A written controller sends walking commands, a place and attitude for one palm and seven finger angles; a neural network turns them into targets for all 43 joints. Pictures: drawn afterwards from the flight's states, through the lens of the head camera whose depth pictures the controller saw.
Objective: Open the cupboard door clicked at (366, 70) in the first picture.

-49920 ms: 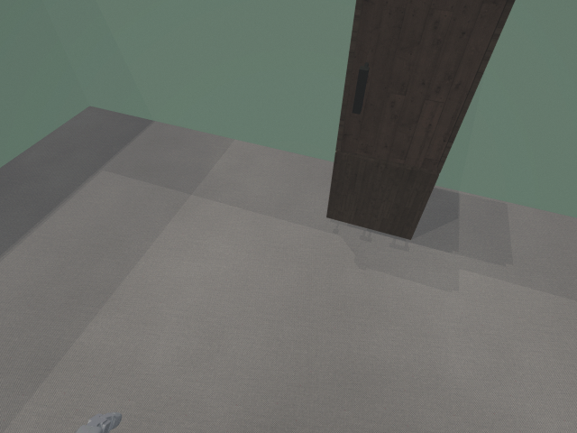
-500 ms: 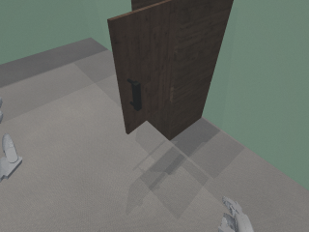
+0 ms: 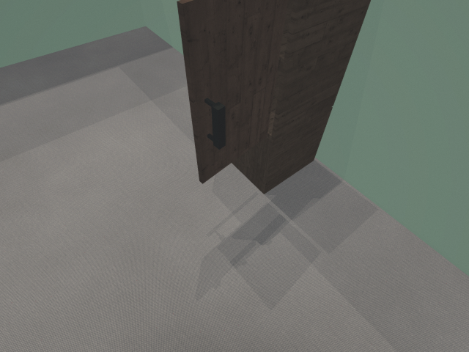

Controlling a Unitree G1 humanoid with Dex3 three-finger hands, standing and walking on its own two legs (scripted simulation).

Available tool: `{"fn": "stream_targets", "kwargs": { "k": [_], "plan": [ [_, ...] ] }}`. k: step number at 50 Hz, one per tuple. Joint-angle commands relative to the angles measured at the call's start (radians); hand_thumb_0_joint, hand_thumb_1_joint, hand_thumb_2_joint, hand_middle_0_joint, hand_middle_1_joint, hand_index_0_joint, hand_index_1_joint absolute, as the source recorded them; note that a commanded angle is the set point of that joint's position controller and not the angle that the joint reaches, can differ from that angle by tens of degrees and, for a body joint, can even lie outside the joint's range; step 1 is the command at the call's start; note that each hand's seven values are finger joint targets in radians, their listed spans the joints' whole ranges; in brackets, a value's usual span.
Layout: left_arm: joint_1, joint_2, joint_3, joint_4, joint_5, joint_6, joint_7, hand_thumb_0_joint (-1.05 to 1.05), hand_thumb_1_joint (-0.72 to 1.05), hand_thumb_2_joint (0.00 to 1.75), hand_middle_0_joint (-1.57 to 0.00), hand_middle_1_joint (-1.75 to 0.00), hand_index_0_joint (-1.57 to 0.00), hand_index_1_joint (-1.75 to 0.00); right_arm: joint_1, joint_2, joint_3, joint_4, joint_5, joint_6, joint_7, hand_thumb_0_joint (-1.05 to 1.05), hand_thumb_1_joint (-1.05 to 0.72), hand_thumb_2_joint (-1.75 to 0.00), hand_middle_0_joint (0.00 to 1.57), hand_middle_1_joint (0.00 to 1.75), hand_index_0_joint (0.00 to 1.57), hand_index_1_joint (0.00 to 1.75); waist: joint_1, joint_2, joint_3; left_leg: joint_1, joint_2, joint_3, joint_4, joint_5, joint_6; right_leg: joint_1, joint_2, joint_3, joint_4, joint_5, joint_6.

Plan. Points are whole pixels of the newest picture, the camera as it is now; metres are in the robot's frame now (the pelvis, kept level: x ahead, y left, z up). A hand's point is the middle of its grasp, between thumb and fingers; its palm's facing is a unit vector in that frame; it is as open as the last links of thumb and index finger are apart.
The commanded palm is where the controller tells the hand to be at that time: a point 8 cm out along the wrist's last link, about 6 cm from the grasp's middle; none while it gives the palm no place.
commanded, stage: let the arm hang, fingers relaxed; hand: left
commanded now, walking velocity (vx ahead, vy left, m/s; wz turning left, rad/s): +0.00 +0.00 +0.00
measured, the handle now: (213, 123) +0.70 +0.10 -0.07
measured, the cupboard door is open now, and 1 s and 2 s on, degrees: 97 97 97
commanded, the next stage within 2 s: look to check the result in 0.62 s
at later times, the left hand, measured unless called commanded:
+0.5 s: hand out of the picture +0.09 +0.23 -0.15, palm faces -0.03 -0.95 -0.31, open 7.4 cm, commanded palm none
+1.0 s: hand out of the picture +0.12 +0.24 -0.14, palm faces -0.03 -0.94 -0.35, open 7.4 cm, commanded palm none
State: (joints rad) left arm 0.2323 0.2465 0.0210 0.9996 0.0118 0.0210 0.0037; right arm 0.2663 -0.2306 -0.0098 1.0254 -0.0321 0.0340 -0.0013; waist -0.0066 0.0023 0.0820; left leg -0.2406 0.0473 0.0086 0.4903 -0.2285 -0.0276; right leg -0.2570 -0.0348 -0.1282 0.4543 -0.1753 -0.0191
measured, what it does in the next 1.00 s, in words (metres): stands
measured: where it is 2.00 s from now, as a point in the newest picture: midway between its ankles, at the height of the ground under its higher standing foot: outside the picture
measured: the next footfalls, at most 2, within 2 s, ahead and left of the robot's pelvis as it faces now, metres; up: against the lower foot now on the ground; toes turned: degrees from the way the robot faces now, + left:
none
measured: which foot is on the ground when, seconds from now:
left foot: down 0.00-1.00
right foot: down 0.00-1.00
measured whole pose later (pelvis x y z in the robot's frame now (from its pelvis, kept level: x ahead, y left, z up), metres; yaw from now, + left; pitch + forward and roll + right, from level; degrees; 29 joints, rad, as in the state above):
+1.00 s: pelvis +0.03 -0.01 +0.01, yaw -1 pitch -1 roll +0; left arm 0.08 0.31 0.02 1.14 0.01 -0.02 0.00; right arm 0.12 -0.32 -0.01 1.12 -0.03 0.00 0.00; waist -0.01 0.04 0.07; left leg -0.10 0.05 0.03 0.31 -0.19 -0.04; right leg -0.15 -0.02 -0.11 0.33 -0.16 -0.02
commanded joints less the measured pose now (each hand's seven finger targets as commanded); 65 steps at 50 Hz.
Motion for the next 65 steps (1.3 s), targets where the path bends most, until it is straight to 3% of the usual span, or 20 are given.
{"fn": "stream_targets", "kwargs": {
  "k": [1,13,23,33,41,65],
  "plan": [
    [-0.050,0.164,0.037,-0.010,0.003,-0.033,0.008,0.00,0.90,0.90,-0.20,-0.30,-0.20,-0.30,-0.001,-0.145,-0.036,-0.026,0.005,-0.027,-0.012,0.00,-0.90,-0.90,0.20,0.30,0.20,0.30,-0.001,0.014,-0.054,-0.029,0.053,-0.057,-0.155,-0.082,0.050,0.049,-0.097,0.134,-0.161,-0.195,-0.036],
    [-0.097,0.215,0.040,0.075,0.004,-0.038,0.010,0.00,0.90,0.90,-0.20,-0.30,-0.20,-0.30,-0.027,-0.183,-0.038,0.039,0.006,-0.036,-0.008,0.00,-0.90,-0.90,0.20,0.30,0.20,0.30,0.004,-0.021,-0.021,-0.007,0.059,-0.059,-0.203,-0.071,0.056,0.044,-0.099,0.142,-0.170,-0.184,-0.029],
    [-0.131,0.228,0.038,0.087,0.002,-0.049,0.011,0.00,0.90,0.90,-0.20,-0.30,-0.20,-0.30,-0.082,-0.208,-0.032,0.056,0.008,-0.050,-0.011,0.00,-0.90,-0.90,0.20,0.30,0.20,0.30,0.008,0.005,-0.078,0.048,0.073,-0.058,-0.213,0.096,0.048,0.118,-0.107,0.132,-0.152,-0.005,-0.025],
    [-0.165,0.244,0.035,0.087,0.002,-0.054,0.011,0.00,0.90,0.90,-0.20,-0.30,-0.20,-0.30,-0.122,-0.234,-0.030,0.058,0.009,-0.048,-0.011,0.00,-0.90,-0.90,0.20,0.30,0.20,0.30,0.001,0.022,-0.096,0.086,0.074,-0.050,-0.218,0.118,0.038,0.140,-0.112,0.139,-0.176,0.038,-0.025],
    [-0.176,0.259,0.036,0.088,0.000,-0.060,0.013,0.00,0.90,0.90,-0.20,-0.30,-0.20,-0.30,-0.138,-0.255,-0.030,0.054,0.010,-0.049,-0.013,0.00,-0.90,-0.90,0.20,0.30,0.20,0.30,-0.001,0.004,-0.123,0.121,0.083,-0.048,-0.218,0.181,0.035,0.170,-0.116,0.130,-0.174,0.141,-0.025],
    [-0.187,0.285,0.034,0.086,-0.001,-0.063,0.014,0.00,0.90,0.90,-0.20,-0.30,-0.20,-0.30,-0.153,-0.281,-0.027,0.051,0.012,-0.048,-0.013,0.00,-0.90,-0.90,0.20,0.30,0.20,0.30,-0.003,-0.003,-0.127,0.158,0.090,-0.038,-0.232,0.211,0.030,0.194,-0.116,0.136,-0.189,0.206,-0.024]
  ]
}}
